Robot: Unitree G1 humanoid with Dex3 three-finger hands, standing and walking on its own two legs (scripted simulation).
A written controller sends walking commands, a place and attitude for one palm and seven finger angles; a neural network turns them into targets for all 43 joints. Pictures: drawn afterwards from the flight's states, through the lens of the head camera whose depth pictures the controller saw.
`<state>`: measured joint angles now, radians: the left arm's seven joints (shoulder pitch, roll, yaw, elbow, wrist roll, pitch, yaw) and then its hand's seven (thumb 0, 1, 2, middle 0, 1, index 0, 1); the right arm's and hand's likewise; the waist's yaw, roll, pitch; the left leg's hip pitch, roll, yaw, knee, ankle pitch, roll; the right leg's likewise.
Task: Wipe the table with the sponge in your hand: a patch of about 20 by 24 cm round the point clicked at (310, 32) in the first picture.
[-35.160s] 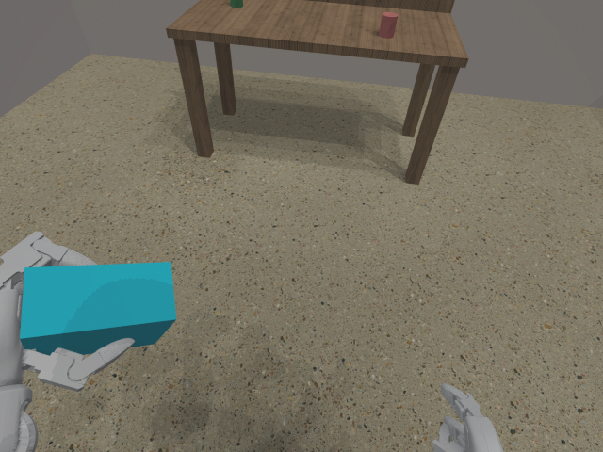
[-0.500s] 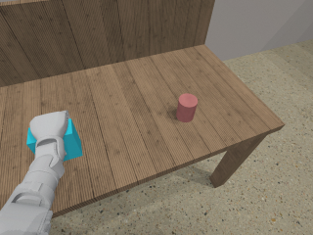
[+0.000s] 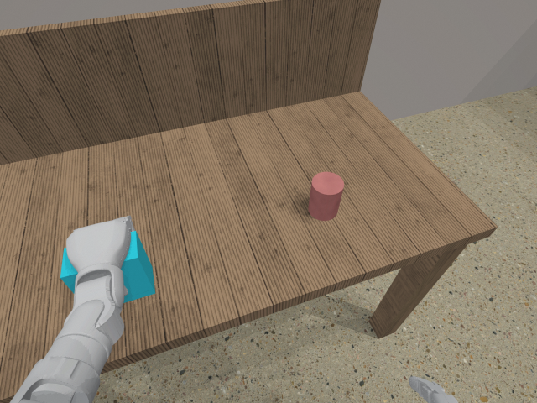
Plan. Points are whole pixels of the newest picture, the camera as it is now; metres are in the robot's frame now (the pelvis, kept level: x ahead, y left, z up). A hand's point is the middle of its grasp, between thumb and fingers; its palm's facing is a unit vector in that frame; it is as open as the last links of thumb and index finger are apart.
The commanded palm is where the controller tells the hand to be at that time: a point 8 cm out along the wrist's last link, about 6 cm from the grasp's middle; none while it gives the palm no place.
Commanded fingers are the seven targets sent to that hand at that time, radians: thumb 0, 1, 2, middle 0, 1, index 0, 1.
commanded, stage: wipe back along the first lane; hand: left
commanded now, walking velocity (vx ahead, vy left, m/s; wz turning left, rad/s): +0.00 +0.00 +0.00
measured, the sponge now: (116, 278) +0.32 +0.30 -0.04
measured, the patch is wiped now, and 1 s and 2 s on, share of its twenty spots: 1.00 1.00 1.00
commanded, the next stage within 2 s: lift the sponge slowly off the table in 0.44 s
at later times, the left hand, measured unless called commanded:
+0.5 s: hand (117, 291) +0.27 +0.27 +0.00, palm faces -0.06 -0.04 -1.00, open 10.0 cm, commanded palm +0.24 +0.25 +0.03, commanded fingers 0.00 0.10 1.30 -1.20 -1.60 -1.20 -1.60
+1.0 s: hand (117, 296) +0.26 +0.26 +0.00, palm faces -0.09 -0.07 -0.99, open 10.0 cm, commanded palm +0.24 +0.25 +0.07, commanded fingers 0.00 0.10 1.30 -1.20 -1.60 -1.20 -1.60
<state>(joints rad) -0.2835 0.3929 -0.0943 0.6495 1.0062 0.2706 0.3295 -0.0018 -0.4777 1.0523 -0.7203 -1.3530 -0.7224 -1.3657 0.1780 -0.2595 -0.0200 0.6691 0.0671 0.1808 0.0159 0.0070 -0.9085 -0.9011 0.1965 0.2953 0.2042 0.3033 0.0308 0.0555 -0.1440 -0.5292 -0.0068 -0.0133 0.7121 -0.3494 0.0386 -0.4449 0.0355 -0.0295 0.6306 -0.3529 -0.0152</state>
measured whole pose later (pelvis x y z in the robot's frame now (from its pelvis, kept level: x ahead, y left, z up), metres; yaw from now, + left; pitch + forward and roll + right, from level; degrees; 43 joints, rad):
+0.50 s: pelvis +0.00 -0.02 +0.00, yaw +0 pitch +7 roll -1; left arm -0.08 0.36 -0.11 0.44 1.00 0.30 0.31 0.00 -0.47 1.05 -0.71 -1.36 -0.72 -1.37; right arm 0.12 -0.26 -0.01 0.65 0.07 0.15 0.00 0.01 -0.91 -0.90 0.20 0.30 0.20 0.30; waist 0.06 0.06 -0.13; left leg -0.45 0.00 -0.01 0.67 -0.33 0.02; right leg -0.39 0.04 -0.02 0.62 -0.35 -0.03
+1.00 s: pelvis -0.01 -0.02 +0.01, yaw -1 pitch +4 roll -1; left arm -0.05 0.37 -0.10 0.41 0.98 0.27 0.27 0.00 -0.47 1.05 -0.72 -1.36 -0.72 -1.37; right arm 0.13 -0.25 -0.02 0.68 0.06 0.13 -0.03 0.01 -0.91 -0.90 0.20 0.30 0.20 0.30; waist 0.06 0.07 -0.09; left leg -0.39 0.00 0.00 0.63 -0.31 0.02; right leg -0.33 0.05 -0.02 0.59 -0.33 -0.04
